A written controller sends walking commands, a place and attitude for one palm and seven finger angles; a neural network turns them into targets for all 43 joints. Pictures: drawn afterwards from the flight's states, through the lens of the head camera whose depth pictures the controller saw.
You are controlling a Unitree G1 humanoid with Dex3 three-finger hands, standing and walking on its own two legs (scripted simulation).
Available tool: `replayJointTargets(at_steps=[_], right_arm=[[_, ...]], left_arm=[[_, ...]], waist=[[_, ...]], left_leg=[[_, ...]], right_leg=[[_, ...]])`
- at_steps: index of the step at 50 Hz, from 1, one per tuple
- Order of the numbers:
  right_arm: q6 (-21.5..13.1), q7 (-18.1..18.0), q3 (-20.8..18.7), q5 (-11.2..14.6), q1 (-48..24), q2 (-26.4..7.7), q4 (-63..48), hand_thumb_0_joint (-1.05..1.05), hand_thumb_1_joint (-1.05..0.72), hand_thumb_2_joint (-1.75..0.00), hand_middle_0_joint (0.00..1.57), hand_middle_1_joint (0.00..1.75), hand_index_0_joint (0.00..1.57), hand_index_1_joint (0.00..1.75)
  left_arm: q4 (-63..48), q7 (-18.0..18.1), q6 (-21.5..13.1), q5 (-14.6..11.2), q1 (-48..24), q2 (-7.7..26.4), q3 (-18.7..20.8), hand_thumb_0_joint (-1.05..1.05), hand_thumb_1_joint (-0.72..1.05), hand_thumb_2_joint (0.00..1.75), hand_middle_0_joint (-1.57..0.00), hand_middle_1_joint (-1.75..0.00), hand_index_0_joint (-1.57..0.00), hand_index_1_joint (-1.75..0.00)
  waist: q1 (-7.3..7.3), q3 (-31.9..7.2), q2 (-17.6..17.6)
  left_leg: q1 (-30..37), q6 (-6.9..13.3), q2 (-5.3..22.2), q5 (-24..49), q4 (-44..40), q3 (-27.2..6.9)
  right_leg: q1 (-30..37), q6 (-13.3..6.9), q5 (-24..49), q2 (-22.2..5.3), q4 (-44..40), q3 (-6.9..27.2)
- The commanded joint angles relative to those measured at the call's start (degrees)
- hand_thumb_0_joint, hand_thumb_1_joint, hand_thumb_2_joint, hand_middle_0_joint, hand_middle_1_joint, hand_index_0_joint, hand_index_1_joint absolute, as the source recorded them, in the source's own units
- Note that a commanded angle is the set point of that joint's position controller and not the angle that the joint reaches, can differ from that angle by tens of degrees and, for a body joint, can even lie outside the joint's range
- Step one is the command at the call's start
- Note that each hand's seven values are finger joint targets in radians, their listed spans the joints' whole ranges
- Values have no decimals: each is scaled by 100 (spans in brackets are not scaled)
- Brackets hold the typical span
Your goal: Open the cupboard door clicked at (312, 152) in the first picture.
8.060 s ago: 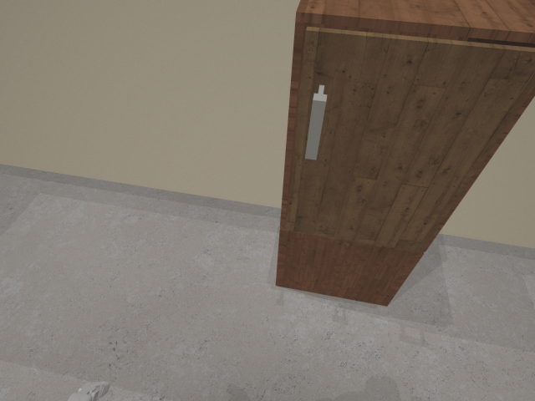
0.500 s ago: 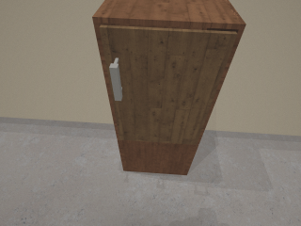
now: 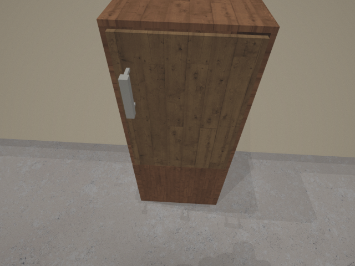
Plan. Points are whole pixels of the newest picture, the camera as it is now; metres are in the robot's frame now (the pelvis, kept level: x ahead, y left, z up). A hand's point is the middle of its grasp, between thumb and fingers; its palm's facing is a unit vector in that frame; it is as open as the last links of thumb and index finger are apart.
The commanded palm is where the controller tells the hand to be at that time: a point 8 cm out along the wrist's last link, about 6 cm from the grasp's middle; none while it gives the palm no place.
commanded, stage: look again from close up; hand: left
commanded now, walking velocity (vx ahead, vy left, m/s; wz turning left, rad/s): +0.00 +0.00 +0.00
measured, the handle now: (129, 93) +0.56 +0.18 +0.08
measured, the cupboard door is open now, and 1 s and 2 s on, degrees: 0 0 0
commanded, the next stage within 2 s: raise the hand with hooked fingers in 0.48 s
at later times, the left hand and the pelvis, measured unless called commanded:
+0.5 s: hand out of the picture +0.05 +0.20 -0.17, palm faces -0.01 -0.97 -0.23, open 7.4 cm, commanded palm none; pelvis +0.02 +0.00 +0.00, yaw +0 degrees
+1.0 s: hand (98, 243) +0.18 +0.19 -0.06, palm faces +0.02 -1.00 -0.01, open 8.6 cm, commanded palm +0.16 +0.25 -0.03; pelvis +0.02 -0.02 -0.07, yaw +1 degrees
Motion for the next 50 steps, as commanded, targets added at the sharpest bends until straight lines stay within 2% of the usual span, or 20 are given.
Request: replayJointTargets(at_steps=[1,9,28,29,30,31,32,33,34,35,36,37,38,40,41,42,43,45,47,50], right_arm=[[-89,-36,-145,12,43,-780,-272,0,-90,-90,20,30,20,30],[-122,-52,-102,33,42,-656,-204,0,-90,-90,20,30,20,30],[-96,-82,-69,44,90,-385,-107,0,-90,-90,20,30,20,30],[-184,-62,-28,74,-2,-393,-468,0,-90,-90,20,30,20,30],[-950,-298,-155,320,94,-1044,-2435,0,-90,-90,20,30,20,30],[-1502,-537,27,350,-412,-610,-2329,0,-90,-90,20,30,20,30],[-1654,-607,-5,399,-472,-611,-1944,0,-90,-90,20,30,20,30],[-1658,-525,22,461,-266,-300,-1915,0,-90,-90,20,30,20,30],[-1742,-495,-3,440,-371,-564,-2460,0,-90,-90,20,30,20,30],[-1826,-510,-107,372,-446,-646,-2521,0,-90,-90,20,30,20,30],[-1872,-494,-140,295,-407,-626,-2571,0,-90,-90,20,30,20,30],[-1854,-418,-214,286,-330,-630,-2700,0,-90,-90,20,30,20,30],[-1842,-328,-231,226,-344,-588,-2843,0,-90,-90,20,30,20,30],[-1845,-193,-346,161,-438,-565,-3126,0,-90,-90,20,30,20,30],[-1844,-138,-399,155,-509,-608,-3289,0,-90,-90,20,30,20,30],[-1831,-50,-445,209,-451,-655,-3451,0,-90,-90,20,30,20,30],[-1859,-10,-440,198,-560,-730,-3692,0,-90,-90,20,30,20,30],[-1870,-62,-439,277,-614,-718,-4068,0,-90,-90,20,30,20,30],[-1842,-156,-425,280,-544,-691,-4271,0,-90,-90,20,30,20,30],[-1851,-280,-348,251,-311,-555,-4254,0,-90,-90,20,30,20,30]], left_arm=[[-247,72,-107,4,115,880,156,0,90,90,-20,-30,-20,-30],[-246,106,-125,-14,107,747,134,0,90,90,-20,-30,-20,-30],[-111,135,-80,-5,329,435,84,0,90,90,-20,-30,-20,-30],[39,354,-182,46,714,358,35,0,90,90,-20,-30,-20,-30],[-8719,374,-1419,-1009,-3672,2135,1560,0,88,89,-20,-32,-20,-32],[-7280,497,-1177,-682,-522,1554,1231,0,85,88,-20,-33,-20,-33],[-6633,756,-927,-844,-321,1101,1013,0,83,87,-21,-34,-21,-34],[-5511,665,-475,-972,1303,-589,52,0,81,86,-21,-36,-21,-36],[-6708,550,-734,-1185,81,-191,294,0,78,85,-21,-37,-21,-37],[-6441,456,-1035,-1121,185,83,590,0,76,84,-21,-39,-21,-39],[-5930,313,-1370,-1111,428,42,687,0,74,83,-21,-40,-21,-40],[-5274,87,-1656,-1125,1155,58,947,0,71,82,-21,-42,-21,-42],[-5015,-228,-2020,-1213,1580,-168,878,0,69,81,-22,-43,-22,-43],[-4572,-973,-2799,-1435,2152,-126,1125,0,64,79,-22,-47,-22,-47],[-4519,-1379,-3152,-1547,2258,13,1272,0,62,78,-22,-48,-22,-48],[-4311,-1803,-3396,-1604,2295,283,1534,0,60,77,-22,-50,-22,-50],[-4715,-2221,-3583,-1698,1998,532,1567,0,57,76,-22,-51,-22,-51],[-5316,-2622,-3495,-1888,1850,956,2030,0,53,74,-23,-54,-23,-54],[-6240,-2674,-3272,-2229,1372,1199,2369,0,48,72,-23,-57,-23,-57],[-7815,-2449,-3310,-2467,551,1140,2362,0,41,69,-24,-62,-24,-62]], waist=[[5,129,-77],[19,-185,2],[30,-17,33],[107,-260,-61],[-478,-2949,689],[215,-2413,1429],[57,-1702,1317],[-108,-714,712],[-229,35,659],[-275,183,395],[-254,482,-67],[-53,553,-373],[67,390,-887],[280,32,-1554],[333,-166,-1509],[394,-267,-934],[343,-568,-630],[463,-1350,-195],[464,-1850,199],[206,-2259,869]], left_leg=[[21,-29,509,-968,-627,-577],[281,-33,584,-42,-473,-498],[345,-39,578,-145,-594,-485],[348,-106,689,424,435,-193],[1715,-14,-25,378,-111,-82],[1785,9,183,280,-277,77],[789,-174,178,-784,-357,-17],[310,-125,222,-1436,-504,-184],[-187,-99,153,-1761,-346,-365],[-429,-90,123,-1962,-102,-366],[-809,-101,48,-2016,189,-380],[-1155,-146,-4,-1945,459,-341],[-1474,-175,-20,-1847,791,-269],[-2135,-189,-69,-1758,1541,-87],[-2335,-186,-93,-1712,1877,-7],[-2372,-198,-126,-1552,2089,44],[-2461,-178,-170,-1549,2310,69],[-2472,-69,-178,-1407,2564,150],[-2397,-16,-150,-1330,2755,114],[-2027,51,-56,-954,3034,-33]], right_leg=[[-253,-291,-962,-429,-690,499],[76,-260,-125,-429,-529,392],[80,-194,-73,-387,-535,322],[116,-226,539,-491,-313,353],[516,-322,766,115,249,-386],[151,-482,-104,226,539,-496],[-35,-417,-592,234,543,-653],[-561,-340,-763,256,503,-736],[-762,-300,-865,199,463,-691],[-1090,-295,-1250,202,460,-679],[-1473,-280,-1502,236,569,-705],[-1649,-302,-1676,260,721,-742],[-1955,-302,-1848,309,1015,-782],[-2437,-316,-2198,318,1525,-680],[-2563,-338,-2263,293,1716,-559],[-2529,-406,-2064,273,1914,-436],[-2493,-424,-1958,210,2058,-334],[-2362,-400,-1749,200,2305,-158],[-2358,-350,-1777,236,2408,2],[-2415,-329,-1283,277,2477,88]])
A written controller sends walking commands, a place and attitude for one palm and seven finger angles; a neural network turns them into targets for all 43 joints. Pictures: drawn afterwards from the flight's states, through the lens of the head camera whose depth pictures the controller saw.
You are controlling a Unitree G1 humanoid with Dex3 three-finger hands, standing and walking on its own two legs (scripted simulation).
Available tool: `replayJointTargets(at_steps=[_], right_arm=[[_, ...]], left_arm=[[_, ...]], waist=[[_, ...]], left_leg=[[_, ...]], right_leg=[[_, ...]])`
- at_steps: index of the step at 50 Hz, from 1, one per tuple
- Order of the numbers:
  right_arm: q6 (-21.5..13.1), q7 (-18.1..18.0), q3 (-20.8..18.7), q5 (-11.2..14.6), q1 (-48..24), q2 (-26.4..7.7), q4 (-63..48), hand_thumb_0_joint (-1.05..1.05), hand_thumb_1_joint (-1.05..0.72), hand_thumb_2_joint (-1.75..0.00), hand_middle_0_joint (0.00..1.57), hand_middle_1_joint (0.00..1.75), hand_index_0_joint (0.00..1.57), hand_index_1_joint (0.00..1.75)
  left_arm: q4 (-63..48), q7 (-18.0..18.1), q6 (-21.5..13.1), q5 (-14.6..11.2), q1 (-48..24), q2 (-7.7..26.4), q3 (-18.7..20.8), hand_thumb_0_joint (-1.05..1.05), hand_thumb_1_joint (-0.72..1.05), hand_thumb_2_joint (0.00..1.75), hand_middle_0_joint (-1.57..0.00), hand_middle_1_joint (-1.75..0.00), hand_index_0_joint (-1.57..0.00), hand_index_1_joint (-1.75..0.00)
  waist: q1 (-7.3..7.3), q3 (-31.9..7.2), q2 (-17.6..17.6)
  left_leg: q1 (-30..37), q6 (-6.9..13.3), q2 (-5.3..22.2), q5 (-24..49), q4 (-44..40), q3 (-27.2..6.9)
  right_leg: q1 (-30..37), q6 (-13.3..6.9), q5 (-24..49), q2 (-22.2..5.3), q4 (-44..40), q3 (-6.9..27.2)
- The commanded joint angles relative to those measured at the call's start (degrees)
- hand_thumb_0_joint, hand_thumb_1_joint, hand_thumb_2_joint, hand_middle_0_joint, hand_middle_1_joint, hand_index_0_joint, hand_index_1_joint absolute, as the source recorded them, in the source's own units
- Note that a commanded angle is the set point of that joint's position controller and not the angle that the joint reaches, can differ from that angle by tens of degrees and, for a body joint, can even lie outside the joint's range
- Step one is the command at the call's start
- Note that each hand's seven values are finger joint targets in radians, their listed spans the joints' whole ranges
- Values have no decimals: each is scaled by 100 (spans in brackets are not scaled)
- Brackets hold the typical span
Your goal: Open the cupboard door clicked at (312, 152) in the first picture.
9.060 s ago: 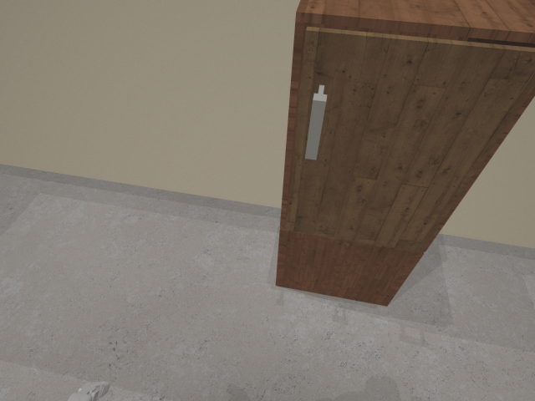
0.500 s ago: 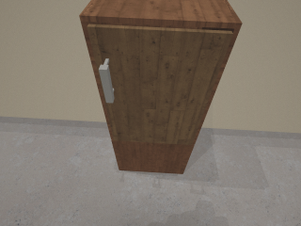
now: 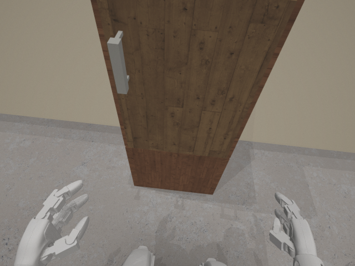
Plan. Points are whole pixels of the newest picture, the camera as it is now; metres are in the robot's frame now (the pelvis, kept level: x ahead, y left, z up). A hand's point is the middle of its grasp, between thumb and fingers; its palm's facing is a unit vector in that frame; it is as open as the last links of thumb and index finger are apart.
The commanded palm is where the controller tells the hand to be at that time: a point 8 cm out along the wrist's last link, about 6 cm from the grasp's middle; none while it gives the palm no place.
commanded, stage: raise the hand with hooked fingers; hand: left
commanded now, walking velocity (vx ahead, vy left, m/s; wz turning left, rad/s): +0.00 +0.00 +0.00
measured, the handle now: (121, 63) +0.55 +0.20 +0.15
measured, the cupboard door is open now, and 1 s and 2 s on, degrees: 0 0 0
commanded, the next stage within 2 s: move the hooked fingers beside the handle in 1.68 s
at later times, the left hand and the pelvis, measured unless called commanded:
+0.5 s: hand (46, 185) +0.23 +0.26 +0.10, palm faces +0.09 -0.99 -0.07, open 11.6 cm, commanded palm +0.21 +0.30 +0.10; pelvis +0.02 +0.01 +0.01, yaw +0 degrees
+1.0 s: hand (33, 149) +0.28 +0.29 +0.14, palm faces +0.03 -1.00 -0.04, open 13.9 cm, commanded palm +0.26 +0.34 +0.16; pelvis +0.02 +0.02 +0.04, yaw +1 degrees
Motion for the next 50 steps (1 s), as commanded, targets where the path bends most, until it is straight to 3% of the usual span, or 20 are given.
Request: replayJointTargets(at_steps=[1,2,5,6,8,10,12,14,17,19,20,22,24,27,29,32,36,43,47,50], right_arm=[[-283,-185,-180,4,-11,-533,-807,0,-90,-90,20,30,20,30],[-297,-232,-126,-63,40,-574,-716,0,-90,-90,20,30,20,30],[-333,-322,-100,-26,125,-611,-371,0,-90,-90,20,30,20,30],[-342,-343,-82,-4,124,-641,-329,0,-90,-90,20,30,20,30],[-329,-403,-63,71,120,-717,-336,0,-90,-90,20,30,20,30],[-273,-433,-72,127,96,-758,-445,0,-90,-90,20,30,20,30],[-187,-441,-78,151,-27,-714,-596,0,-90,-90,20,30,20,30],[-115,-416,-39,143,-91,-598,-745,0,-90,-90,20,30,20,30],[-123,-380,-4,87,-128,-477,-789,0,-90,-90,20,30,20,30],[-126,-347,-17,79,5,-477,-729,0,-90,-90,20,30,20,30],[-133,-327,6,81,23,-511,-706,0,-90,-90,20,30,20,30],[-147,-326,30,76,126,-631,-643,0,-90,-90,20,30,20,30],[-168,-356,36,123,258,-744,-615,0,-90,-90,20,30,20,30],[-252,-436,67,150,277,-838,-671,0,-90,-90,20,30,20,30],[-274,-494,80,163,250,-831,-652,0,-90,-90,20,30,20,30],[-297,-532,141,140,205,-804,-625,0,-90,-90,20,30,20,30],[-237,-509,214,184,149,-751,-590,0,-90,-90,20,30,20,30],[-105,-504,243,232,200,-860,-707,0,-90,-90,20,30,20,30],[-97,-567,266,188,178,-856,-661,0,-90,-90,20,30,20,30],[-97,-598,292,186,166,-815,-595,0,-90,-90,20,30,20,30]], left_arm=[[-3164,216,-592,-515,-819,1173,935,0,39,68,-24,-63,-24,-63],[-3477,258,-635,-464,-1172,1214,783,0,36,67,-24,-64,-24,-64],[-2952,193,-545,-237,-1203,982,387,0,29,64,-24,-69,-24,-69],[-2737,98,-410,-216,-1260,987,305,0,27,63,-25,-70,-25,-70],[-2209,-190,48,-246,-1161,1120,348,0,22,61,-25,-74,-25,-74],[-1789,-396,636,-287,-786,1401,674,0,18,59,-25,-76,-25,-76],[-1421,-481,1184,-478,-387,1728,1263,0,13,57,-25,-80,-25,-80],[-1871,-365,1370,-661,-298,1766,1548,0,8,55,-26,-82,-26,-82],[-2241,35,1231,-830,-408,1725,1809,0,1,52,-26,-87,-26,-87],[-2188,230,1014,-777,-456,1446,1618,0,-3,50,-27,-90,-27,-90],[-2109,260,933,-718,-600,1235,1349,0,-6,49,-27,-92,-27,-92],[-1904,214,859,-593,-1072,1226,1080,0,-10,47,-27,-94,-27,-94],[-1684,47,890,-473,-1268,1344,925,0,-15,45,-27,-98,-27,-98],[-1925,-161,979,-428,-1807,1712,930,0,-22,42,-28,-102,-28,-102],[-2126,-200,1002,-463,-2086,2014,1192,0,-27,40,-28,-105,-28,-105],[-2292,-16,975,-537,-2286,2363,1617,0,-34,37,-29,-110,-29,-110],[-1816,130,1217,-549,-2303,2036,1468,0,-43,33,-29,-115,-29,-115],[-1086,-169,2044,-427,-2920,2066,1201,0,-50,30,-30,-120,-30,-120],[-1319,-183,1898,-449,-3779,2444,1458,0,-50,30,-30,-120,-30,-120],[-1260,-168,1719,-423,-4103,2575,1618,0,-50,30,-30,-120,-30,-120]], waist=[[-12,-1496,1223],[-175,-1349,1094],[-433,-881,1033],[-494,-777,989],[-461,-672,747],[-248,-992,411],[74,-1265,249],[232,-1641,350],[340,-1483,130],[195,-1270,94],[78,-982,254],[-101,-543,375],[-209,-574,423],[-177,-870,548],[-124,-1168,710],[28,-1129,881],[29,-662,1210],[-33,-462,700],[-70,-698,620],[-64,-847,804]], left_leg=[[1027,283,-169,988,-416,145],[932,320,-141,1039,-295,61],[791,335,-72,1013,-171,-25],[710,338,-75,883,-189,-48],[619,344,-88,813,-260,-56],[656,356,-114,966,-463,-24],[700,333,-153,1307,-573,9],[973,310,-164,1661,-753,35],[1075,271,-165,1865,-917,-4],[1113,244,-167,1703,-1012,36],[1098,242,-170,1478,-1051,47],[1027,259,-156,1131,-1088,36],[1125,278,-140,830,-1186,36],[1415,327,-130,826,-1341,-19],[1697,333,-118,909,-1450,-30],[1882,300,-110,1036,-1634,-95],[1962,211,-89,865,-1935,-122],[2069,246,-104,1061,-2144,-71],[2384,270,-114,1152,-2177,-85],[2628,249,-102,1258,-2254,-90]], right_leg=[[404,-146,883,157,-994,197],[223,-156,1018,214,-862,151],[-160,-141,1109,247,-848,68],[-186,-123,957,243,-936,77],[-59,-98,881,234,-1126,152],[388,-62,968,174,-1345,210],[962,-52,1346,141,-1413,251],[1316,4,1938,92,-1356,101],[1420,-20,2260,187,-1308,-99],[1154,11,2085,206,-1340,-173],[890,2,1751,227,-1388,-201],[578,-42,1211,255,-1480,-190],[503,-36,812,220,-1637,-139],[773,-81,767,212,-1735,-97],[935,-83,855,204,-1785,-116],[1148,-150,978,264,-1786,-229],[1130,-150,963,265,-1906,-370],[1384,-110,1306,275,-2236,-336],[1529,-130,1334,297,-2334,-288],[1579,-141,1405,298,-2356,-299]])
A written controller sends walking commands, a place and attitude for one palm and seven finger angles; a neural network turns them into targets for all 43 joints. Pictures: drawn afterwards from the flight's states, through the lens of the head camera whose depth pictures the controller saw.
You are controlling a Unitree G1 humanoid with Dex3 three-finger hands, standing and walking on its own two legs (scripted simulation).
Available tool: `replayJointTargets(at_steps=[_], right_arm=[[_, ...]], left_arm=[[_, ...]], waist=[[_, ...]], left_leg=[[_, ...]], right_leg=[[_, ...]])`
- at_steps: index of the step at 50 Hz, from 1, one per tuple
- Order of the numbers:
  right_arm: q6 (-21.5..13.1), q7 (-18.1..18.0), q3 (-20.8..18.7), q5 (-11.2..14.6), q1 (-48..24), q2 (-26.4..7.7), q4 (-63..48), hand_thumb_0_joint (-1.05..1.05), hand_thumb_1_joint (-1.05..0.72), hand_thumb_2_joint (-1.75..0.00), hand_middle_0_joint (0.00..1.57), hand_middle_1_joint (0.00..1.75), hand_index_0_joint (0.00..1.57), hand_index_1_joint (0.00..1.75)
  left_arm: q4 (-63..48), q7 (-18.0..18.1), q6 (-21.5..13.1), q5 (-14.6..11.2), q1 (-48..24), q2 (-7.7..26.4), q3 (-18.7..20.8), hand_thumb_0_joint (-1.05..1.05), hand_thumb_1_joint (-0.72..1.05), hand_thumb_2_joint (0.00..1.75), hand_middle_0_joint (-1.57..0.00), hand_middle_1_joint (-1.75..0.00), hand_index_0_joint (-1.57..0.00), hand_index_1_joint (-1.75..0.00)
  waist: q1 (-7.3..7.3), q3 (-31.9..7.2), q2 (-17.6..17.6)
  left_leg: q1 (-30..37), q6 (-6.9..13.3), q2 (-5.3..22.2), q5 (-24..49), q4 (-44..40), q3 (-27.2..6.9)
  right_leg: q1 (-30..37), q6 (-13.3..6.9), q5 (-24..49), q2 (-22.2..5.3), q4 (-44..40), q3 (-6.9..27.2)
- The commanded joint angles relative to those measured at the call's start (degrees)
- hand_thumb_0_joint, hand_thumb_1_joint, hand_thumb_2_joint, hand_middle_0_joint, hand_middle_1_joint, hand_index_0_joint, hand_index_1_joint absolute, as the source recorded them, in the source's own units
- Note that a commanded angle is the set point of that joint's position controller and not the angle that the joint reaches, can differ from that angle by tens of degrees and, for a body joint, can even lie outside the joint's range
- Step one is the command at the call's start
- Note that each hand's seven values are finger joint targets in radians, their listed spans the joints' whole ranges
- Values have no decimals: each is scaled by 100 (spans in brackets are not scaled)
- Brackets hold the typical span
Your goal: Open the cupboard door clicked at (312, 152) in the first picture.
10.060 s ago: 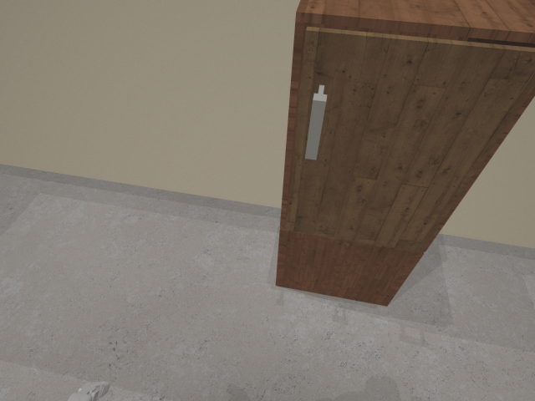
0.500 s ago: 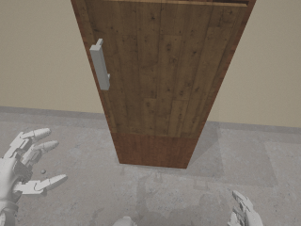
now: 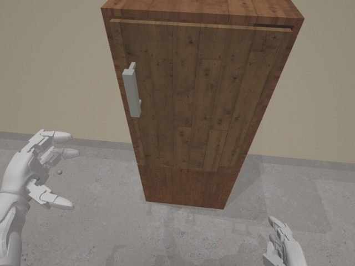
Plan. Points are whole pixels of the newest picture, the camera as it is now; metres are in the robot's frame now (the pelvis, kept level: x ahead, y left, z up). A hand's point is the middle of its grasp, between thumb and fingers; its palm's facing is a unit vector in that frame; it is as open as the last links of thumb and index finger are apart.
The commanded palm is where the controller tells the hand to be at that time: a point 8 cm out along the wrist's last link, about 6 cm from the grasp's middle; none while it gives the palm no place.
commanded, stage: raise the hand with hooked fingers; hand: left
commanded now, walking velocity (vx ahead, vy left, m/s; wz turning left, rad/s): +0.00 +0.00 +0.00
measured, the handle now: (134, 90) +0.53 +0.17 +0.11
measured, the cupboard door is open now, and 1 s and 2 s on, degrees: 0 0 0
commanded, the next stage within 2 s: move the hooked fingers beside the handle in 0.68 s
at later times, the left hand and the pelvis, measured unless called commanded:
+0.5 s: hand (69, 151) +0.30 +0.25 +0.12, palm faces +0.02 -1.00 -0.02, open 14.0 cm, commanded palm +0.27 +0.30 +0.13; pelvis +0.01 -0.02 +0.01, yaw -1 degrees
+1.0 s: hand (74, 142) +0.32 +0.25 +0.13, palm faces +0.02 -1.00 -0.01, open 14.0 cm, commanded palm +0.30 +0.29 +0.13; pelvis +0.01 -0.02 +0.01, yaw +0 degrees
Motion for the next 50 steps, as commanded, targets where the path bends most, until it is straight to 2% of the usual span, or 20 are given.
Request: replayJointTargets(at_steps=[1,3,5,7,10,12,13,17,21,22,25,29,32,37,41,42,44,46,47,50], right_arm=[[-296,-113,-368,17,-336,-801,-771,0,-90,-90,20,30,20,30],[-279,-121,-349,24,-369,-798,-722,0,-90,-90,20,30,20,30],[-252,-138,-339,42,-374,-810,-695,0,-90,-90,20,30,20,30],[-227,-148,-347,53,-339,-843,-688,0,-90,-90,20,30,20,30],[-190,-140,-354,78,-346,-835,-730,0,-90,-90,20,30,20,30],[-169,-102,-364,68,-319,-857,-753,0,-90,-90,20,30,20,30],[-154,-90,-384,82,-305,-861,-761,0,-90,-90,20,30,20,30],[-122,-45,-418,46,-315,-873,-801,0,-90,-90,20,30,20,30],[-121,-46,-430,24,-307,-826,-807,0,-90,-90,20,30,20,30],[-112,-52,-424,8,-295,-831,-769,0,-90,-90,20,30,20,30],[-129,-70,-420,16,-301,-791,-743,0,-90,-90,20,30,20,30],[-120,-105,-429,31,-300,-804,-702,0,-90,-90,20,30,20,30],[-80,-120,-410,57,-305,-825,-678,0,-90,-90,20,30,20,30],[-53,-112,-425,57,-294,-843,-728,0,-90,-90,20,30,20,30],[-62,-117,-422,44,-318,-827,-711,0,-90,-90,20,30,20,30],[-48,-132,-426,42,-306,-837,-662,0,-90,-90,20,30,20,30],[-50,-156,-399,44,-303,-817,-626,0,-90,-90,20,30,20,30],[-40,-185,-396,46,-268,-835,-553,0,-90,-90,20,30,20,30],[-21,-201,-400,40,-247,-848,-521,0,-90,-90,20,30,20,30],[-16,-191,-391,36,-253,-828,-523,0,-90,-90,20,30,20,30]], left_arm=[[-1266,4,-601,-145,-1902,1643,764,0,-50,30,-30,-120,-30,-120],[-1101,-34,-547,-92,-2030,1715,759,0,-50,30,-30,-120,-30,-120],[-785,-96,-385,-70,-2096,1695,705,0,-50,30,-30,-120,-30,-120],[-529,-187,-213,-100,-2132,1772,745,0,-50,30,-30,-120,-30,-120],[-297,-273,-15,-99,-2197,1741,690,0,-50,30,-30,-120,-30,-120],[-60,-334,35,-145,-1958,1703,709,0,-50,30,-30,-120,-30,-120],[-46,-348,32,-155,-1916,1612,657,0,-50,30,-30,-120,-30,-120],[-281,-289,-142,-172,-2095,1816,834,0,-50,30,-30,-120,-30,-120],[-574,-170,-392,-118,-2272,1882,933,0,-50,30,-30,-120,-30,-120],[-670,-127,-452,-121,-2319,1975,979,0,-50,30,-30,-120,-30,-120],[-782,-109,-544,-53,-2334,1876,897,0,-50,30,-30,-120,-30,-120],[-525,-186,-424,-104,-2184,1782,857,0,-50,30,-30,-120,-30,-120],[-242,-257,-254,-127,-2182,1702,737,0,-50,30,-30,-120,-30,-120],[-97,-270,-192,-139,-2180,1693,734,0,-50,30,-30,-120,-30,-120],[-276,-230,-375,-95,-2610,1674,660,0,-50,30,-30,-120,-30,-120],[-267,-190,-426,-88,-2808,1810,725,0,-50,30,-30,-120,-30,-120],[-144,-163,-483,-26,-3171,1651,537,0,-50,30,-30,-120,-30,-120],[102,-123,-507,53,-3403,1776,577,0,-50,30,-30,-120,-30,-120],[117,-101,-526,60,-3549,1805,546,0,-50,30,-30,-120,-30,-120],[281,-112,-520,150,-3639,1681,388,0,-50,30,-30,-120,-30,-120]], waist=[[-118,-1049,399],[-102,-1007,641],[-105,-879,585],[-76,-908,313],[-71,-904,385],[-22,-827,25],[-47,-853,-93],[-14,-971,-112],[-31,-1177,260],[-30,-1169,118],[-54,-1265,568],[-77,-1132,292],[-78,-808,196],[-74,-913,-130],[-149,-1077,98],[-167,-1027,-38],[-242,-972,194],[-256,-909,296],[-273,-951,42],[-235,-1186,388]], left_leg=[[1277,66,-69,839,-986,-75],[1306,58,-79,865,-1017,-24],[1269,51,-77,801,-1108,-46],[1271,79,-85,988,-1098,-19],[1316,77,-102,1032,-1148,10],[1203,95,-113,1156,-1125,33],[1206,110,-120,1192,-1113,66],[1216,114,-135,1267,-1055,125],[1393,120,-139,1327,-1065,164],[1366,127,-127,1369,-1034,174],[1497,122,-135,1441,-1060,193],[1427,135,-133,1410,-1064,204],[1314,118,-129,1293,-1119,176],[1305,135,-138,1360,-1078,191],[1430,133,-146,1315,-1071,185],[1398,137,-134,1261,-1048,189],[1412,133,-146,1110,-1084,171],[1375,113,-137,937,-1120,133],[1373,132,-126,954,-1093,135],[1475,122,-143,1036,-1102,116]], right_leg=[[-5,-283,778,312,-683,-233],[87,-294,823,287,-755,-196],[101,-287,798,271,-820,-221],[268,-289,1005,276,-889,-198],[256,-269,1099,257,-952,-193],[382,-277,1259,263,-984,-172],[344,-253,1335,257,-984,-170],[459,-249,1426,235,-971,-90],[458,-249,1489,241,-938,-69],[560,-250,1543,234,-954,-28],[539,-253,1635,237,-923,-47],[547,-214,1721,225,-981,-30],[470,-232,1582,227,-1045,-58],[484,-201,1702,223,-1035,-38],[381,-203,1639,230,-1001,-44],[417,-205,1554,226,-1037,4],[270,-207,1365,227,-1040,-10],[169,-219,1122,222,-1058,-29],[251,-218,1128,213,-1079,4],[245,-241,1223,199,-1012,-18]])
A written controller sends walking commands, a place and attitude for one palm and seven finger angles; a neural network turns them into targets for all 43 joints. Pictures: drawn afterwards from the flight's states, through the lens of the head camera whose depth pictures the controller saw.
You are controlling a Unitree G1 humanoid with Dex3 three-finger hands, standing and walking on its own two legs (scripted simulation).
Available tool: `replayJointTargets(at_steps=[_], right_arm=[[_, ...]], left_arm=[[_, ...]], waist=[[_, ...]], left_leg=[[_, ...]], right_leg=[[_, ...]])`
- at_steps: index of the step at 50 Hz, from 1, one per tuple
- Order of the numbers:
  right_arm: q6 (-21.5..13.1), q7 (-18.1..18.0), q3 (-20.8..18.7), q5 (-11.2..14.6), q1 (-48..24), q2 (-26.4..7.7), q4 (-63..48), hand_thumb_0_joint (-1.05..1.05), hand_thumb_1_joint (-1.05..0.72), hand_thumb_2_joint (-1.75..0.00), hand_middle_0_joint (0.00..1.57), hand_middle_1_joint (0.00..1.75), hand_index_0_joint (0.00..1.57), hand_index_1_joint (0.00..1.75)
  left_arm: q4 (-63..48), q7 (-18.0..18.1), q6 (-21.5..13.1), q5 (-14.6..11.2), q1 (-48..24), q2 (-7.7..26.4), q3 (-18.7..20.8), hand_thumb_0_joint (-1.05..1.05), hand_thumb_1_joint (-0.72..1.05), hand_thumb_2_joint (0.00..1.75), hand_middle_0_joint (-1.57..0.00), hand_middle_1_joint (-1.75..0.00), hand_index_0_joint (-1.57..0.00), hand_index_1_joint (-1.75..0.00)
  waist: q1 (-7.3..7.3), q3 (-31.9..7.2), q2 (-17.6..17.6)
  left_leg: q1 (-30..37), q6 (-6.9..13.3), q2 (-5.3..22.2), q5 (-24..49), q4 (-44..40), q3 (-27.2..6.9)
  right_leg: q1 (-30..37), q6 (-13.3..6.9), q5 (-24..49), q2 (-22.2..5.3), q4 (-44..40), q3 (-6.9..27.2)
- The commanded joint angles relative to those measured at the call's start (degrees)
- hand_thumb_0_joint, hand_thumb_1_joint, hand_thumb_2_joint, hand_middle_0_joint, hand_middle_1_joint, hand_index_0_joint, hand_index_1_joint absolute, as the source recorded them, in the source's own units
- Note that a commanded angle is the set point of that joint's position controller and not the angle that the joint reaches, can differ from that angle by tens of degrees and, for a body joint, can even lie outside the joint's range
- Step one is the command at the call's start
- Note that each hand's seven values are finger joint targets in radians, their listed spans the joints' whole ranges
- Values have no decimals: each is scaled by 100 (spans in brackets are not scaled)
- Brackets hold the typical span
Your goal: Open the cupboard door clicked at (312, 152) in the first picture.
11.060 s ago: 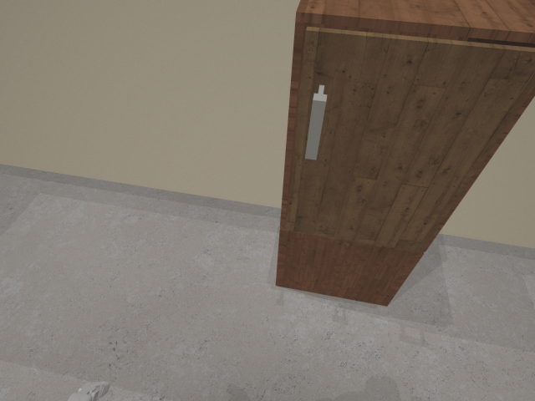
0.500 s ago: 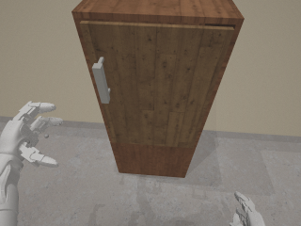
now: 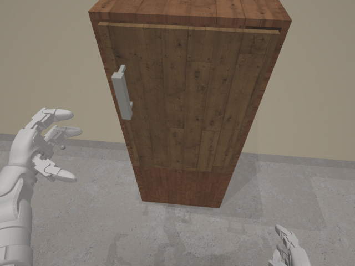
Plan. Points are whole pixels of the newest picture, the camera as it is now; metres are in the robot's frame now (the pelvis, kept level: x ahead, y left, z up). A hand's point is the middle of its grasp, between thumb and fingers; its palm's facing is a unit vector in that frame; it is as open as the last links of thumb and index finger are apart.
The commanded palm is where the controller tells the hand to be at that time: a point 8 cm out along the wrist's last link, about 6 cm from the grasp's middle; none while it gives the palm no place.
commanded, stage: move the hooked fingers beside the handle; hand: left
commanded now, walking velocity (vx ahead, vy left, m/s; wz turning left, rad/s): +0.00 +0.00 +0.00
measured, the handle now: (125, 92) +0.53 +0.19 +0.10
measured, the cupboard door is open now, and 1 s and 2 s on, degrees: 0 0 0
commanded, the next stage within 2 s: none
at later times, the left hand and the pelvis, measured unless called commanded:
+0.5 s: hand (79, 126) +0.38 +0.26 +0.11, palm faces +0.00 -1.00 +0.00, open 14.0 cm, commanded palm +0.36 +0.30 +0.12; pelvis +0.00 +0.01 +0.00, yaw -1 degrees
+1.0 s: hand (94, 105) +0.46 +0.25 +0.11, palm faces -0.03 -1.00 +0.01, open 14.0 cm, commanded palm +0.43 +0.30 +0.11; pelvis +0.01 +0.01 -0.01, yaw -2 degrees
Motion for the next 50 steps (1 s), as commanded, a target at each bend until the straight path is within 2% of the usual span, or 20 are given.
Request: replayJointTargets(at_steps=[1,2,9,12,15,19,22,25,27,28,29,32,36,37,43,45,46,47,48,50], right_arm=[[-255,-54,-328,11,-210,-747,-779,0,-90,-90,20,30,20,30],[-231,-38,-319,1,-190,-760,-764,0,-90,-90,20,30,20,30],[-115,49,-352,-5,-106,-771,-808,0,-90,-90,20,30,20,30],[-41,59,-367,-27,-9,-804,-778,0,-90,-90,20,30,20,30],[8,88,-383,-25,45,-786,-767,0,-90,-90,20,30,20,30],[100,69,-394,-18,171,-850,-651,0,-90,-90,20,30,20,30],[133,65,-396,-27,242,-837,-637,0,-90,-90,20,30,20,30],[184,64,-412,-38,342,-872,-524,0,-90,-90,20,30,20,30],[210,68,-411,-44,402,-879,-504,0,-90,-90,20,30,20,30],[230,75,-430,-55,450,-907,-484,0,-90,-90,20,30,20,30],[248,94,-409,-51,437,-889,-488,0,-90,-90,20,30,20,30],[338,111,-408,-60,549,-913,-449,0,-90,-90,20,30,20,30],[447,166,-434,-78,667,-955,-442,0,-90,-90,20,30,20,30],[468,169,-436,-88,712,-954,-442,0,-90,-90,20,30,20,30],[603,208,-479,-100,900,-986,-377,0,-90,-90,20,30,20,30],[643,231,-500,-108,952,-992,-361,0,-90,-90,20,30,20,30],[669,237,-499,-104,955,-982,-345,0,-90,-90,20,30,20,30],[691,230,-498,-110,999,-979,-350,0,-90,-90,20,30,20,30],[706,248,-510,-113,1017,-988,-341,0,-90,-90,20,30,20,30],[769,272,-513,-107,1052,-1001,-344,0,-90,-90,20,30,20,30]], left_arm=[[-962,24,-382,-36,-2031,1636,329,0,-50,30,-30,-120,-30,-120],[-830,32,-357,-57,-1959,1652,336,0,-50,30,-30,-120,-30,-120],[-624,184,-401,18,-2372,1618,296,0,-50,30,-30,-120,-30,-120],[-550,270,-508,51,-2458,1865,509,0,-50,30,-30,-120,-30,-120],[-430,280,-531,120,-2576,1687,353,0,-50,30,-30,-120,-30,-120],[-2,263,-535,188,-3155,1927,403,0,-50,30,-30,-120,-30,-120],[80,221,-613,207,-3463,1695,132,0,-50,30,-30,-120,-30,-120],[341,208,-695,286,-3922,1846,139,0,-50,30,-30,-120,-30,-120],[504,216,-741,275,-4162,1794,59,0,-50,30,-30,-120,-30,-120],[637,236,-753,314,-4090,2061,309,0,-50,30,-30,-120,-30,-120],[769,213,-757,327,-4145,1885,136,0,-50,30,-30,-120,-30,-120],[1182,241,-771,370,-4305,2053,233,0,-50,30,-30,-120,-30,-120],[1521,259,-847,509,-4550,2281,319,0,-50,30,-30,-120,-30,-120],[1583,258,-891,477,-4643,2260,329,0,-50,30,-30,-120,-30,-120],[1650,196,-1138,563,-5249,2423,322,0,-50,30,-30,-120,-30,-120],[1755,184,-1154,564,-5087,2406,347,0,-50,30,-30,-120,-30,-120],[1780,175,-1148,576,-5162,2304,239,0,-50,30,-30,-120,-30,-120],[1761,182,-1166,528,-5235,2298,252,0,-50,30,-30,-120,-30,-120],[1774,185,-1142,555,-5198,2341,301,0,-50,30,-30,-120,-30,-120],[1995,180,-1055,562,-5005,2372,337,0,-50,30,-30,-120,-30,-120]], waist=[[-140,-1320,340],[-115,-1279,204],[-128,-1416,212],[-94,-1540,-25],[-147,-1558,300],[-294,-1360,139],[-343,-1511,215],[-413,-1647,371],[-430,-1700,232],[-376,-1837,265],[-406,-1787,380],[-403,-1727,203],[-412,-1856,345],[-435,-1893,123],[-541,-2300,466],[-509,-2348,456],[-571,-2320,529],[-557,-2352,385],[-542,-2482,515],[-534,-2351,413]], left_leg=[[1033,254,-201,849,-535,122],[930,262,-201,851,-516,141],[923,249,-185,931,-543,132],[839,257,-179,1103,-507,133],[930,245,-172,1176,-483,178],[733,264,-161,878,-463,170],[845,272,-155,980,-404,162],[883,251,-147,1016,-341,125],[866,267,-157,1075,-287,112],[868,253,-138,1113,-285,91],[838,247,-158,1099,-268,125],[631,261,-156,1156,-209,128],[545,244,-127,1194,-138,147],[516,266,-135,1317,-91,145],[714,255,-89,1623,69,129],[725,246,-82,1672,90,123],[757,256,-80,1667,108,147],[702,262,-84,1785,123,111],[806,257,-72,1889,144,129],[653,261,-75,1816,144,158]], right_leg=[[-34,-114,1117,137,-599,-24],[30,-115,1133,134,-618,3],[-27,-122,1245,159,-529,-52],[139,-134,1409,167,-467,-44],[-8,-126,1517,169,-431,-39],[-183,-108,1252,176,-487,-3],[-233,-134,1289,181,-444,-17],[-365,-139,1316,184,-389,-17],[-339,-152,1349,193,-355,-19],[-342,-151,1372,199,-332,-16],[-368,-146,1398,188,-320,-6],[-384,-158,1440,194,-262,-16],[-495,-144,1505,187,-169,7],[-421,-150,1636,207,-139,-3],[-588,-142,1871,242,-9,21],[-600,-144,1895,247,2,11],[-672,-134,1897,251,-7,20],[-583,-158,1958,267,36,-16],[-625,-140,2056,269,45,1],[-632,-131,2043,263,27,1]])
